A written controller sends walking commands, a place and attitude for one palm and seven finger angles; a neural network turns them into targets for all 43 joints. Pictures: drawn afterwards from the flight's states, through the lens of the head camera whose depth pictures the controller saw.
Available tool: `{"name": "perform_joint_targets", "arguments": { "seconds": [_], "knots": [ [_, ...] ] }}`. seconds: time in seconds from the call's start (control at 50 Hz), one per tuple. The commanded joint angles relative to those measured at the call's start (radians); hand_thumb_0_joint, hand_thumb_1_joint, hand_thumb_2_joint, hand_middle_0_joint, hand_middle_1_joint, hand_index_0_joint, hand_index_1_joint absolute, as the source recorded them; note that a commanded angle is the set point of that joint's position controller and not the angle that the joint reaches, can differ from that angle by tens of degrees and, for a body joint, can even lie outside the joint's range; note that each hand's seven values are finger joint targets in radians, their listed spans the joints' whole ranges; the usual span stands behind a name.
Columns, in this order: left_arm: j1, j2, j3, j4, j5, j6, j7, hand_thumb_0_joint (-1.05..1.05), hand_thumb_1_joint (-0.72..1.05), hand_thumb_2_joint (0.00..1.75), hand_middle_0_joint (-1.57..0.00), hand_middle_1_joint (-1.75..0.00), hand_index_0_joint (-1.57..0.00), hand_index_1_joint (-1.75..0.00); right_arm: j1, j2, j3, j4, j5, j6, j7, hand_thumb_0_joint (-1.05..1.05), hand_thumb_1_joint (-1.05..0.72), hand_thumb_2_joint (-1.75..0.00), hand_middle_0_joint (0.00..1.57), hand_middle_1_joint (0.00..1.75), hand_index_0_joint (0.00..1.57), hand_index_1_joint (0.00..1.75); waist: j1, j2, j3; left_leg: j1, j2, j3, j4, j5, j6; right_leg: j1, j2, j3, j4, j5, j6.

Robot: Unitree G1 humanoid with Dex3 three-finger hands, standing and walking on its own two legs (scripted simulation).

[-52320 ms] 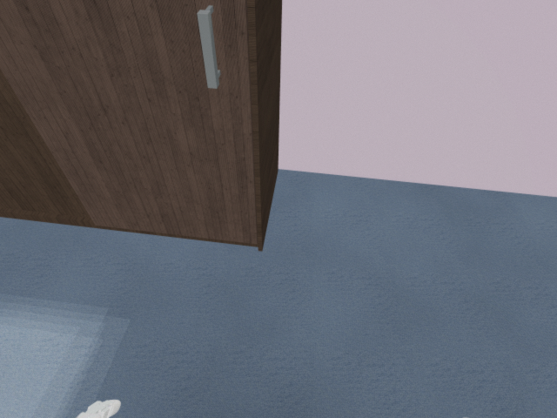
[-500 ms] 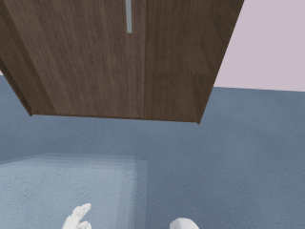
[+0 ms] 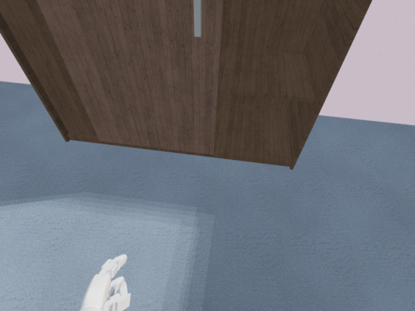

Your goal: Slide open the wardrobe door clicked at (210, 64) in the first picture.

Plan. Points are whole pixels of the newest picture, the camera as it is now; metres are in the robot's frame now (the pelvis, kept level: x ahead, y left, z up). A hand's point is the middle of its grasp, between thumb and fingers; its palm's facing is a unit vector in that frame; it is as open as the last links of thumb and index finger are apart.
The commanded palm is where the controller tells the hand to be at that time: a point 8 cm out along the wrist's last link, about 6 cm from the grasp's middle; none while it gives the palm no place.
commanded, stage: stop stepping back and stand still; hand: right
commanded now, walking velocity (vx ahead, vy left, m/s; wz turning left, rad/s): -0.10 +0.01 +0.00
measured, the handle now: (198, 8) +1.05 +0.11 +0.13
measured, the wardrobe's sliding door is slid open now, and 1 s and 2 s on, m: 0.48 0.48 0.48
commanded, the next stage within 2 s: let the arm hang, fingers relaxed in 0.22 s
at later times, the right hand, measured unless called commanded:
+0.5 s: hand out of the picture +0.16 -0.27 -0.06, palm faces +0.07 +0.91 -0.41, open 7.4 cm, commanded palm none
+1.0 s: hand out of the picture -0.05 -0.25 -0.17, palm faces +0.02 +0.96 -0.26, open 7.3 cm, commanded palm none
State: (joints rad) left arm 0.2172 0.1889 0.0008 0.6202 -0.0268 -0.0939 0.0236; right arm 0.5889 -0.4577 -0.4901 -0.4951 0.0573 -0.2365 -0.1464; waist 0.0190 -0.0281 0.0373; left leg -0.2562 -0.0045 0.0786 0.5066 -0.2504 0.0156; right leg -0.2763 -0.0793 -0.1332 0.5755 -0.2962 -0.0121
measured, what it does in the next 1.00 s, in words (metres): shifts its weight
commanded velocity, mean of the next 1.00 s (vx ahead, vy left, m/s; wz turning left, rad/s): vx -0.02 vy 0.01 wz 0.00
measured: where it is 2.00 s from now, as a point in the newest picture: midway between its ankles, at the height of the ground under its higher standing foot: outside the picture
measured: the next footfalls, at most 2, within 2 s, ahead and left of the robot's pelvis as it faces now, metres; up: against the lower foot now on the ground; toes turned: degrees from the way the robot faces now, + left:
none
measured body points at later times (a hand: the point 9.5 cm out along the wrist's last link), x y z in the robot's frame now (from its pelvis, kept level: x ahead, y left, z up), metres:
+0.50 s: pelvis -0.03 -0.03 -0.01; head -0.03 +0.00 +0.44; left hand +0.15 +0.23 -0.12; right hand +0.15 -0.31 -0.04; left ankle +0.01 +0.11 -0.73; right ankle +0.01 -0.11 -0.73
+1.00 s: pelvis -0.03 -0.04 +0.00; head -0.02 -0.04 +0.45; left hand -0.04 +0.19 -0.16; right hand -0.05 -0.30 -0.14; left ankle +0.01 +0.11 -0.73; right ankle +0.01 -0.11 -0.73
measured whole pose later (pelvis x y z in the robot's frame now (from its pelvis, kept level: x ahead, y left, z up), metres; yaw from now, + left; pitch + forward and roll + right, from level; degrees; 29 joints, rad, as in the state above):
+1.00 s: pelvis -0.03 -0.04 +0.00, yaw -1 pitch -1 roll +1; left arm 0.31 0.19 0.02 1.05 0.02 0.03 0.00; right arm 0.32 -0.21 -0.01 1.09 -0.02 0.02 -0.03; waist 0.01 -0.04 0.04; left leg -0.26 0.06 0.04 0.44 -0.17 -0.04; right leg -0.27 0.01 -0.15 0.48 -0.20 -0.09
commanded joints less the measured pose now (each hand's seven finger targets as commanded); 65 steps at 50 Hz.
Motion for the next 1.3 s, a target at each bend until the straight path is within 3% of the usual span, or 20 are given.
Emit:
{"name": "perform_joint_targets", "arguments": {
  "seconds": [0.0,0.06,0.14,0.24,0.28,0.3,0.32,0.34,0.38,0.44,0.46,0.52,0.6,0.64,0.66,0.72,0.78,0.84,0.94,1.28],
  "knots": [
    [-0.088,0.125,0.041,-0.148,0.004,-0.054,0.041,0.00,0.90,0.90,-0.20,-0.30,-0.20,-0.30,-0.024,-0.117,-0.062,-0.135,-0.001,-0.022,-0.017,0.00,-0.90,-0.90,0.20,0.30,0.20,0.30,-0.006,0.054,-0.131,0.060,0.097,-0.135,-0.055,0.303,-0.016,0.074,-0.078,0.130,-0.135,0.251,-0.057],
    [-0.119,0.127,0.033,-0.158,0.007,-0.065,0.052,0.00,0.90,0.90,-0.20,-0.30,-0.20,-0.30,-0.174,-0.156,-0.049,-0.303,-0.017,-0.035,-0.023,0.00,-0.90,-0.90,0.20,0.30,0.20,0.30,-0.020,-0.045,-0.153,0.099,0.069,-0.082,-0.005,0.311,-0.033,0.079,-0.104,0.149,-0.155,0.358,-0.064],
    [-0.098,0.115,0.033,-0.146,0.007,-0.079,0.048,0.00,0.90,0.90,-0.20,-0.30,-0.20,-0.30,-0.113,-0.156,-0.064,-0.332,-0.016,-0.033,-0.039,0.00,-0.90,-0.90,0.20,0.30,0.20,0.30,-0.029,-0.117,-0.182,0.112,0.064,-0.072,-0.010,0.346,-0.032,0.101,-0.095,0.117,-0.132,0.395,-0.055],
    [-0.095,0.115,0.038,-0.150,0.006,-0.065,0.036,0.00,0.90,0.90,-0.20,-0.30,-0.20,-0.30,0.015,-0.137,-0.100,-0.255,-0.003,-0.032,-0.038,0.00,-0.90,-0.90,0.20,0.30,0.20,0.30,-0.027,-0.112,-0.168,0.136,0.061,-0.088,-0.041,0.296,-0.025,0.032,-0.079,0.105,-0.145,0.259,-0.041],
    [-0.093,0.115,0.037,-0.153,0.002,-0.056,0.033,0.00,0.90,0.90,-0.20,-0.30,-0.20,-0.30,0.046,-0.109,-0.088,-0.198,0.003,-0.024,-0.031,0.00,-0.90,-0.90,0.20,0.30,0.20,0.30,-0.020,-0.061,-0.141,0.134,0.063,-0.104,-0.066,0.267,-0.022,-0.001,-0.070,0.104,-0.152,0.184,-0.037],
    [-0.152,0.283,0.076,0.070,0.011,-0.094,-0.048,0.00,0.90,0.90,-0.20,-0.30,-0.20,-0.30,-0.090,0.080,0.382,0.570,-0.094,0.135,0.112,0.00,-0.90,-0.90,0.20,0.30,0.20,0.30,0.033,-0.046,-0.100,0.001,0.175,-0.067,0.028,0.445,-0.017,-0.057,-0.057,0.087,0.029,0.315,-0.033],
    [-0.083,0.283,0.093,0.051,0.008,-0.029,-0.045,0.00,0.90,0.90,-0.20,-0.30,-0.20,-0.30,-0.151,0.033,0.358,0.589,-0.088,0.208,0.140,0.00,-0.90,-0.90,0.20,0.30,0.20,0.30,0.031,-0.051,-0.144,-0.053,0.171,-0.115,0.012,0.325,-0.004,-0.004,-0.081,0.112,-0.010,0.264,-0.034],
    [-0.084,0.268,0.085,0.033,0.015,-0.010,-0.039,0.00,0.90,0.90,-0.20,-0.30,-0.20,-0.30,-0.154,0.058,0.361,0.588,-0.086,0.228,0.149,0.00,-0.90,-0.90,0.20,0.30,0.20,0.30,0.023,-0.072,-0.102,-0.071,0.139,-0.082,0.034,0.149,-0.022,-0.067,-0.110,0.134,-0.056,0.160,-0.055],
    [-0.089,0.234,0.060,0.051,0.031,0.023,-0.037,0.00,0.90,0.90,-0.20,-0.30,-0.20,-0.30,-0.222,0.092,0.385,0.689,-0.086,0.230,0.156,0.00,-0.90,-0.90,0.20,0.30,0.20,0.30,-0.002,0.016,-0.095,-0.066,0.102,-0.055,0.087,0.014,-0.025,-0.160,-0.132,0.196,-0.116,0.089,-0.090],
    [-0.091,0.245,0.047,0.069,0.050,0.052,-0.035,0.00,0.90,0.90,-0.20,-0.30,-0.20,-0.30,-0.296,0.069,0.402,0.856,-0.095,0.234,0.155,0.00,-0.90,-0.90,0.20,0.30,0.20,0.30,-0.012,0.232,-0.073,-0.042,0.113,-0.083,0.028,0.012,-0.011,-0.156,-0.089,0.210,-0.119,0.014,-0.097],
    [-0.075,0.229,0.044,0.079,0.051,0.063,-0.034,0.00,0.90,0.90,-0.20,-0.30,-0.20,-0.30,-0.316,0.063,0.412,0.914,-0.097,0.236,0.151,0.00,-0.90,-0.90,0.20,0.30,0.20,0.30,-0.006,0.260,-0.076,-0.053,0.134,-0.110,-0.003,0.025,0.003,-0.121,-0.054,0.189,-0.092,0.034,-0.088],
    [-0.032,0.178,0.031,0.131,0.056,0.095,-0.032,0.00,0.90,0.90,-0.20,-0.30,-0.20,-0.30,-0.359,0.079,0.442,1.071,-0.088,0.250,0.141,0.00,-0.90,-0.90,0.20,0.30,0.20,0.30,0.015,0.223,-0.052,-0.156,0.176,-0.170,-0.103,-0.105,0.032,-0.016,0.006,0.142,-0.058,-0.024,-0.069],
    [-0.006,0.156,0.022,0.202,0.060,0.102,-0.027,0.00,0.90,0.90,-0.20,-0.30,-0.20,-0.30,-0.333,0.102,0.455,1.235,-0.082,0.251,0.133,0.00,-0.90,-0.90,0.20,0.30,0.20,0.30,0.002,-0.079,-0.040,-0.104,0.110,-0.115,-0.076,-0.152,-0.001,-0.050,-0.031,0.180,-0.203,-0.151,-0.073],
    [0.004,0.157,0.032,0.228,0.062,0.100,-0.020,0.00,0.90,0.90,-0.20,-0.30,-0.20,-0.30,-0.277,0.133,0.441,1.304,-0.084,0.245,0.130,0.00,-0.90,-0.90,0.20,0.30,0.20,0.30,-0.018,-0.185,-0.076,-0.006,0.078,-0.066,-0.039,-0.090,-0.013,-0.092,-0.056,0.208,-0.273,-0.231,-0.082],
    [0.005,0.163,0.039,0.234,0.059,0.104,-0.017,0.00,0.90,0.90,-0.20,-0.30,-0.20,-0.30,-0.261,0.132,0.440,1.328,-0.086,0.245,0.128,0.00,-0.90,-0.90,0.20,0.30,0.20,0.30,-0.026,-0.191,-0.080,0.020,0.069,-0.051,-0.028,-0.074,-0.015,-0.098,-0.066,0.211,-0.284,-0.243,-0.086],
    [0.046,0.154,0.044,0.278,0.052,0.104,-0.010,0.00,0.90,0.90,-0.20,-0.30,-0.20,-0.30,-0.253,0.142,0.451,1.399,-0.081,0.241,0.130,0.00,-0.90,-0.90,0.20,0.30,0.20,0.30,-0.024,-0.157,-0.074,0.024,0.064,-0.053,-0.055,-0.045,-0.013,-0.077,-0.070,0.209,-0.299,-0.233,-0.083],
    [0.086,0.143,0.045,0.314,0.047,0.101,-0.006,0.00,0.90,0.90,-0.20,-0.30,-0.20,-0.30,-0.264,0.152,0.459,1.449,-0.079,0.235,0.126,0.00,-0.90,-0.90,0.20,0.30,0.20,0.30,-0.016,-0.032,-0.046,0.020,0.077,-0.070,-0.094,-0.016,-0.010,-0.049,-0.072,0.210,-0.292,-0.172,-0.081],
    [0.111,0.148,0.050,0.346,0.046,0.103,-0.004,0.00,0.90,0.90,-0.20,-0.30,-0.20,-0.30,-0.273,0.141,0.459,1.488,-0.080,0.235,0.122,0.00,-0.90,-0.90,0.20,0.30,0.20,0.30,-0.008,0.002,0.004,-0.010,0.082,-0.079,-0.119,-0.066,-0.010,-0.051,-0.072,0.217,-0.310,-0.213,-0.082],
    [0.127,0.132,0.046,0.388,0.047,0.100,-0.006,0.00,0.90,0.90,-0.20,-0.30,-0.20,-0.30,-0.271,0.150,0.464,1.532,-0.079,0.231,0.117,0.00,-0.90,-0.90,0.20,0.30,0.20,0.30,-0.005,0.079,0.031,-0.050,0.096,-0.106,-0.150,-0.087,-0.007,-0.011,-0.055,0.192,-0.292,-0.154,-0.079],
    [0.063,0.110,0.034,0.434,0.048,0.082,-0.006,0.00,0.90,0.90,-0.20,-0.30,-0.20,-0.30,-0.304,0.174,0.465,1.568,-0.081,0.229,0.115,0.00,-0.90,-0.90,0.20,0.30,0.20,0.30,-0.016,-0.003,0.034,0.010,0.101,-0.096,-0.131,0.057,-0.028,0.019,-0.059,0.182,-0.340,-0.058,-0.065]
  ]
}}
